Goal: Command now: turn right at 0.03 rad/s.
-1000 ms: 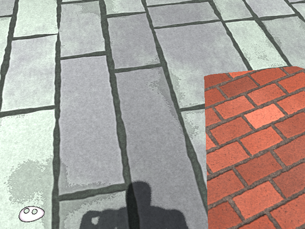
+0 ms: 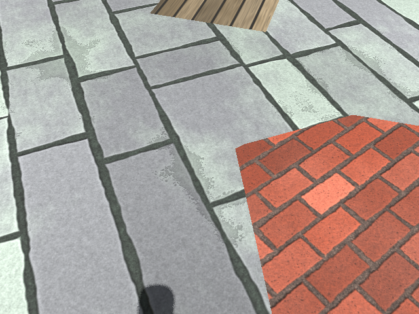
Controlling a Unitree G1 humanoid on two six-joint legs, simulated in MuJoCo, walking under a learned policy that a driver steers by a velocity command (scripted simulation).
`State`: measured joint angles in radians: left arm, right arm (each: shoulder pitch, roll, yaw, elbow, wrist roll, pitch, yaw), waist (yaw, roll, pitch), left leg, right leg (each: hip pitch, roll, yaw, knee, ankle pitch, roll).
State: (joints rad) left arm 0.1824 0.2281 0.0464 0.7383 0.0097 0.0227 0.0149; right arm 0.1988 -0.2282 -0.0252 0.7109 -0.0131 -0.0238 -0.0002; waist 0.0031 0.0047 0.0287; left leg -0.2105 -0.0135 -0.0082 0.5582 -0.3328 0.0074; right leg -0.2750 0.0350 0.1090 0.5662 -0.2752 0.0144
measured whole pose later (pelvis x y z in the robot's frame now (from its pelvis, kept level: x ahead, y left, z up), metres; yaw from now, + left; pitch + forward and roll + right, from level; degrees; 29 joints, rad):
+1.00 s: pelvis +0.39 +0.04 +0.01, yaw +0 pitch +1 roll +2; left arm 0.18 0.30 0.05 0.76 -0.01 -0.07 0.01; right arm 0.34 -0.26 -0.05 0.82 0.00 -0.10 0.03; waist -0.05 -0.04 0.02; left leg -0.15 -0.09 0.05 0.28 -0.14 0.08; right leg -0.66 -0.13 0.05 1.00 -0.17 0.00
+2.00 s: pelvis +0.95 +0.07 +0.01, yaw +20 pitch +1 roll +0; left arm 0.16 0.30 0.05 0.76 0.00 -0.11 0.00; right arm 0.28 -0.28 -0.07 0.71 0.01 -0.05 0.03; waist -0.02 -0.02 0.05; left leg -0.29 -0.11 -0.03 0.43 -0.16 0.10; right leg -0.52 -0.09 0.06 1.13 -0.34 0.01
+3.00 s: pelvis +1.39 +0.34 +0.01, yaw +50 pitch +1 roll +0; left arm 0.23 0.31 0.05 0.81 -0.03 -0.07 -0.01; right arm 0.23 -0.26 -0.06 0.69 0.00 -0.06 0.03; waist 0.00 -0.04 0.06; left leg -0.27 -0.07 0.06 0.44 -0.18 0.08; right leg -0.52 -0.12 0.03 1.17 -0.31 0.00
